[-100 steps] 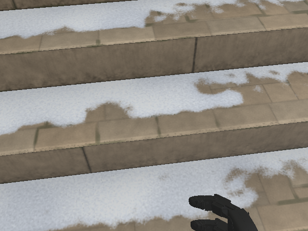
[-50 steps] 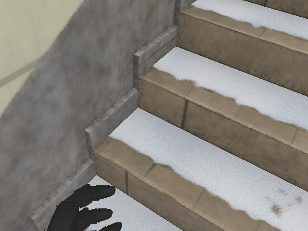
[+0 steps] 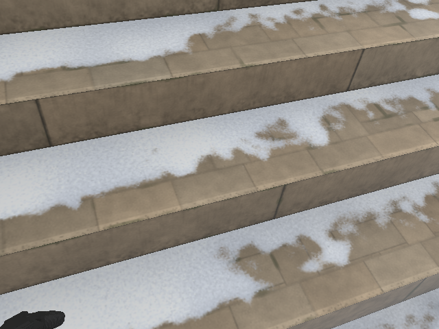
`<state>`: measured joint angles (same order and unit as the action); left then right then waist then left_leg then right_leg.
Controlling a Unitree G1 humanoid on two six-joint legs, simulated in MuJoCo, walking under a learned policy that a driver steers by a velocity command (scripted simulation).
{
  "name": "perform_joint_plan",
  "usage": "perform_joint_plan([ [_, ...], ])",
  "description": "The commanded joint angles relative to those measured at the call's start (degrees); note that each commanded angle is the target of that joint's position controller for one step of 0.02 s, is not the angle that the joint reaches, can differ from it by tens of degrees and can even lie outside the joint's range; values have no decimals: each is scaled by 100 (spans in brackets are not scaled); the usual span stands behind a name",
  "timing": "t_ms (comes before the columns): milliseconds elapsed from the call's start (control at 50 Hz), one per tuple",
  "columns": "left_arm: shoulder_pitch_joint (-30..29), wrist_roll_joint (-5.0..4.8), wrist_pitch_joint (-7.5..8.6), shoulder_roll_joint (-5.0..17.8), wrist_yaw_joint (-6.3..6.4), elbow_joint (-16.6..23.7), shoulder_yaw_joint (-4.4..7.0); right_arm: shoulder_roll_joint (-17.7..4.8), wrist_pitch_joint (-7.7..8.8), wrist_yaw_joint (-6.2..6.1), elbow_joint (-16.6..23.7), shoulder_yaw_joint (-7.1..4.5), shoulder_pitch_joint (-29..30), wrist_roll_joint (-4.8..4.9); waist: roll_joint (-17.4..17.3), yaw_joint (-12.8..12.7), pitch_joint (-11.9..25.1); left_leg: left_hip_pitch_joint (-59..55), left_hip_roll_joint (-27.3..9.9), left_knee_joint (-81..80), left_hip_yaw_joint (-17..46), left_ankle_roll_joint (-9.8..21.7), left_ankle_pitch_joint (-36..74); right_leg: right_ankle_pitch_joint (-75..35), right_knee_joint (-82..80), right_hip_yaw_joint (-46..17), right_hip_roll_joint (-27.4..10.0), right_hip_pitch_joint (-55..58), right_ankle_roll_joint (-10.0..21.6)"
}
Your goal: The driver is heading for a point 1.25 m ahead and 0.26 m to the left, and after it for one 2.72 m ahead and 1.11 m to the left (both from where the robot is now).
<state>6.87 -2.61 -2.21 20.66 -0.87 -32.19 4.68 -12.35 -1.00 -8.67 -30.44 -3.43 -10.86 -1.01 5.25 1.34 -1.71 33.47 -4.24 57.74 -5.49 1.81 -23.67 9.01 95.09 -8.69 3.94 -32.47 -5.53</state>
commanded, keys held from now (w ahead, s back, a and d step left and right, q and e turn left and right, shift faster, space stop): q+shift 0.68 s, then shift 0.06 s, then w+shift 0.14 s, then w+e+shift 0.12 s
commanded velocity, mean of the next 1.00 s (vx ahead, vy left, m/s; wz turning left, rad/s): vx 0.11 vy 0.00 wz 0.43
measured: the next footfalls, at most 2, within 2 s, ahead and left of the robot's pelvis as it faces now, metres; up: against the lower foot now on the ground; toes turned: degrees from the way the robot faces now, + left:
right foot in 0.46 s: -0.01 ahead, -0.20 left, -0.17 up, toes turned +11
left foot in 0.66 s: +0.08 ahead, -0.03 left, +0.00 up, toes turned +30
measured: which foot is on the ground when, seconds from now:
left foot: down 0.00-0.46, up 0.48-0.64, down 0.66-1.00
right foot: up 0.00-0.44, down 0.46-0.74, up 0.76-1.00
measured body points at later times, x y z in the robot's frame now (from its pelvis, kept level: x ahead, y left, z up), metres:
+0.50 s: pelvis +0.03 -0.07 -0.06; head +0.06 -0.07 +0.39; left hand +0.13 +0.20 -0.17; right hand +0.23 -0.30 -0.15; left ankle +0.05 +0.11 -0.64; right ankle -0.04 -0.21 -0.81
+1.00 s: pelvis +0.05 -0.11 +0.00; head +0.03 -0.13 +0.45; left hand +0.08 +0.18 -0.06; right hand +0.27 -0.25 -0.10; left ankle +0.05 +0.00 -0.67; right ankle +0.06 -0.25 -0.52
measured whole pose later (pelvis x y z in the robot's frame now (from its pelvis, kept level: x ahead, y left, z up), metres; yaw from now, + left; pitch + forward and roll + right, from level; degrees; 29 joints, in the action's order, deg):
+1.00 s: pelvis +0.05 -0.11 +0.00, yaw +28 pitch +1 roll -1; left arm 13.5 -0.6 0.9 13.0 0.3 -30.3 -0.9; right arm -11.3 3.4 -1.4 -38.1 1.5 -19.2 -3.3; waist -0.9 -2.6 6.2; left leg 33.6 0.4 59.5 -1.7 2.1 -38.3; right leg 21.5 100.4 -2.3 2.6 -40.7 0.5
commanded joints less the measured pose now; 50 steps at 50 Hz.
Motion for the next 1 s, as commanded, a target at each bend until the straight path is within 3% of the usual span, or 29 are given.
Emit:
perform_joint_plan([
  [20, -106, 178, 8, -597, 97, 358, -260, -48, 155, -109, -24, 31, -429, 59, -751, -9, 39, -653, -887, -2092, 1860, 1211, 439, -522, 136, -111, -32, -1000, 131],
  [140, 571, 237, 0, -737, 51, -78, -308, -191, 109, 11, -236, 55, -604, 205, -1094, -269, 545, -960, -1021, -2501, 2622, 1565, -38, -292, -174, 290, -384, -893, -91],
  [200, 194, 211, -38, -698, 4, 16, -259, -201, 82, -52, -332, 52, -607, 178, -1249, -75, 273, -525, -804, -2469, 2800, 1452, -483, -685, -793, 230, -645, -568, -164],
  [260, -244, 77, 57, -676, -33, 211, -240, -519, -77, -85, -79, -155, -222, -3, -1406, 176, 315, -448, -430, -2047, 2886, 1342, -379, -379, -2163, 286, -593, 5, -177],
  [300, -425, 34, 24, -974, 22, 389, -311, -680, -233, -92, -111, -289, -459, 97, -1593, 241, 317, -716, -339, -1960, 3186, 1225, -934, 1092, -3598, 423, -524, 173, -168],
  [320, -76, 44, 63, -962, 21, 260, -292, -496, -281, -106, -32, -243, -408, 137, -1547, 117, 368, -755, -213, -1848, 3176, 1215, -1144, 1261, -3967, 348, -476, 283, -110],
  [360, 121, 240, 65, -907, -44, -53, -277, -321, -269, -89, 70, -267, -285, 390, -1121, 244, 220, -888, -138, -1165, 3347, 1040, 763, 30, -6016, 449, -464, 723, 185],
  [420, 606, 438, -33, -1022, -27, -511, -227, -317, -308, -52, 11, -305, -506, 454, -799, 233, 424, -840, 359, -409, 2770, 541, 1598, -2322, -9131, 927, -385, 2002, 274],
  [460, 501, 316, -72, -1068, -7, -872, -311, 102, -194, 138, -66, -180, -1037, 345, 71, 665, 27, 602, 1062, 2008, 1365, 79, 222, -5031, -9917, 854, -1185, 3111, 292],
  [480, 134, 453, 9, -746, 122, -768, -313, 398, -144, 233, -148, -99, -1313, 129, 1001, 738, 217, 2523, 1548, 4673, 821, -268, -1972, -8298, -7964, 1034, -1541, 4192, 322],
  [500, 238, 494, 109, -398, 147, -851, -195, 522, 2, 366, -79, -13, -1424, 77, 1135, 810, 391, 3292, 1423, 5703, 662, -413, -2416, -10279, -6681, 1056, -2257, 4365, 596],
  [520, 329, 501, 77, -214, 223, -854, -125, 277, 156, 485, -13, 75, -1138, 67, 680, 542, 873, 3907, 1085, 6026, 790, -425, -2178, -9995, -6493, 922, -2472, 5063, 955],
  [560, 69, 599, -196, 227, 411, -686, -25, 212, 196, 637, 540, 302, 366, 158, 7, 304, 839, 4557, 628, 5415, 588, -640, -1497, -7125, -6917, 1255, -2245, 5225, 1172],
  [580, -202, 526, -373, 134, 481, -452, -54, 279, 135, 650, 752, 400, 876, 166, -23, 155, 709, 4282, 389, 4359, 185, -737, -1292, -6829, -7114, 1409, -2092, 5068, 1069],
  [600, -839, 260, -379, 712, 541, -52, 73, 52, 23, 716, 991, 473, 887, 162, 468, 400, 805, 2835, -202, 2694, -37, -805, -430, -5901, -7890, 988, -2887, 3834, 1343],
  [620, -738, 237, -273, 911, 547, -94, 142, 10, -138, 629, 872, 431, 680, 81, 602, 222, 1155, 2173, -260, 2712, 22, -761, -424, -6018, -8075, 773, -3181, 3798, 1694],
  [640, -611, 308, -342, 644, 596, -132, 65, -196, -175, 609, 680, 337, 651, 110, -208, 64, 1162, 1833, 355, 2456, -192, -513, -999, -7536, -7507, 1649, -2300, 4167, 1463],
  [680, -176, 221, -377, 691, 547, -368, 26, -274, -195, 656, 631, 358, 405, 114, 352, -124, 1351, 970, 1014, 1067, -931, -124, -1445, -9047, -6976, 1991, -1931, 4334, 1222],
  [700, 157, 240, -422, 673, 582, -357, 2, -539, -143, 657, 593, 312, 332, 17, 180, -113, 1319, 706, 1125, 786, -808, 134, -575, -9455, -6785, 1954, -1778, 3990, 961],
  [720, 213, 382, -462, 642, 656, -310, -35, -566, -172, 599, 387, 249, -80, 59, 281, 110, 1399, 182, 1314, 539, -667, 333, -651, -8824, -6481, 2043, -1445, 3562, 808],
  [740, -165, 372, -415, 768, 721, -193, -21, -660, -127, 640, 195, 161, -957, -20, 316, 724, 1772, -884, 1186, 629, 576, 809, -1076, -9417, -5409, 1869, -1472, 2680, 901],
  [760, -596, 324, -325, 495, 589, 10, -173, -918, -191, 621, -170, 45, -1868, 109, -484, 1098, 2095, -2127, 1149, -832, 720, 938, -643, -4087, -4454, 1869, -968, 1967, 1098],
  [780, -802, 197, -63, -249, 331, 314, -308, -1328, 8, 506, -89, -64, -1525, -159, -2117, 733, 1833, -1750, 43, -2397, 4654, 1952, -3489, 127, -1386, 1087, 231, 522, 903],
  [800, -1005, 214, 253, -507, -6, 565, -417, -997, 297, 458, 20, 124, -1340, -232, -1648, 556, 1386, -1025, -411, -2890, 5187, 1693, -2497, 1284, 446, -165, 400, -14, 863],
  [820, -805, 318, 414, -919, -231, 719, -542, -558, 473, 476, -65, 249, -1203, -109, -1227, 217, 898, -185, -464, -2545, 5144, 1384, -2730, 1785, 1133, -571, 271, -552, 968],
  [840, -76, 426, 527, -959, -325, 602, -585, -309, 589, 585, -48, 284, -982, 95, -658, -162, 372, 548, -205, -2005, 4383, 1007, -2142, 2336, 1141, -495, 90, -508, 1085],
  [860, 580, 458, 579, -910, -318, 389, -568, -123, 608, 659, -41, 334, -449, 136, -277, -607, 143, 878, -53, -1566, 3598, 763, -1696, 2651, 923, -240, -123, -605, 1083],
  [900, 1274, 350, 487, -439, -111, 114, -447, -283, 556, 720, -93, 320, 116, -67, -410, -982, 361, 933, 90, -1707, 2184, 573, -1260, 1612, 998, 1010, -52, -150, 732],
  [1000, 1199, 119, 225, -310, 250, 214, -412, -395, 639, 704, -36, 388, 284, -389, -1220, -812, 547, 757, -695, -1649, 1643, 575, -1904, 817, 360, 977, -171, -666, 421],
])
